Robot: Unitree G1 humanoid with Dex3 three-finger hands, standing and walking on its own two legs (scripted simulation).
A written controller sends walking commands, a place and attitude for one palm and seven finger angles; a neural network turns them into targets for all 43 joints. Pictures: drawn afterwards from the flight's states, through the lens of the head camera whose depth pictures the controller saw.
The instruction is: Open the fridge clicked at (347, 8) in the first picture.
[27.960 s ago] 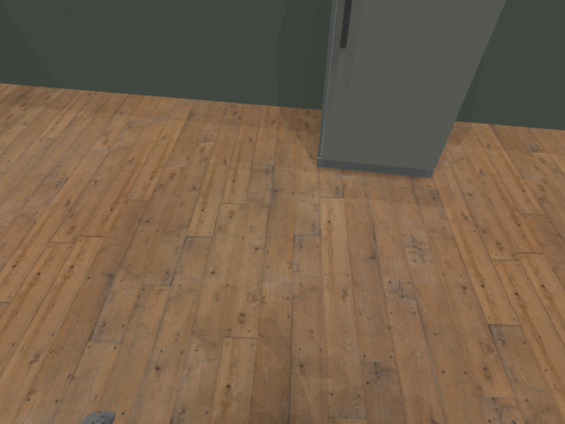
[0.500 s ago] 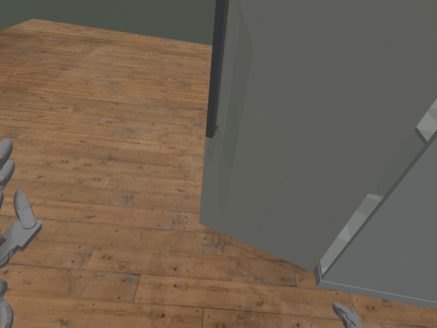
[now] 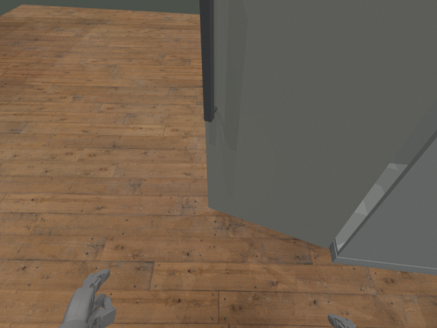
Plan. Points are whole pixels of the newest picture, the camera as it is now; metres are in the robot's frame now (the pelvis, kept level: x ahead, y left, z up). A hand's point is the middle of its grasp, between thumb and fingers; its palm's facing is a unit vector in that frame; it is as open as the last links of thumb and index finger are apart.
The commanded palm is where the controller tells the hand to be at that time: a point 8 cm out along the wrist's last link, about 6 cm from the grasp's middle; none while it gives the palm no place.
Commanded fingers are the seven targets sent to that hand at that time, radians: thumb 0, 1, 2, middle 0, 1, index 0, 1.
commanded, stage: let the arm hang, fingers relaxed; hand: left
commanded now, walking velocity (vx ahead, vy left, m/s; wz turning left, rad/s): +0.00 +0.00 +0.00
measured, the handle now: (211, 45) +0.74 +0.04 +0.18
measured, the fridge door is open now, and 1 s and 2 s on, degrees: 75 75 75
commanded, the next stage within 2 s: look to check the result in 0.92 s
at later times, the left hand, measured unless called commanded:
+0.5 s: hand out of the picture +0.03 +0.19 -0.15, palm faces -0.01 -0.97 -0.23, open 7.3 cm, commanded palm none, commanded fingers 0.00 0.90 0.90 -0.20 -0.30 -0.20 -0.30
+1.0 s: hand out of the picture +0.03 +0.18 -0.15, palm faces +0.00 -0.98 -0.18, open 7.4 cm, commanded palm none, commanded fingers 0.00 0.90 0.90 -0.20 -0.30 -0.20 -0.30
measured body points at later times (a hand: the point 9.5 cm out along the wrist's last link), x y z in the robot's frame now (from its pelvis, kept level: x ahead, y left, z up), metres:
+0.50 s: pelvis +0.02 +0.00 +0.03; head +0.04 +0.00 +0.48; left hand +0.04 +0.24 -0.13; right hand +0.01 -0.21 -0.14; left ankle +0.02 +0.10 -0.72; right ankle +0.00 -0.12 -0.72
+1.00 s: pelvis +0.03 +0.01 +0.03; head +0.04 +0.01 +0.48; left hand +0.03 +0.23 -0.13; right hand +0.01 -0.20 -0.14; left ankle +0.02 +0.10 -0.72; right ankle +0.00 -0.12 -0.72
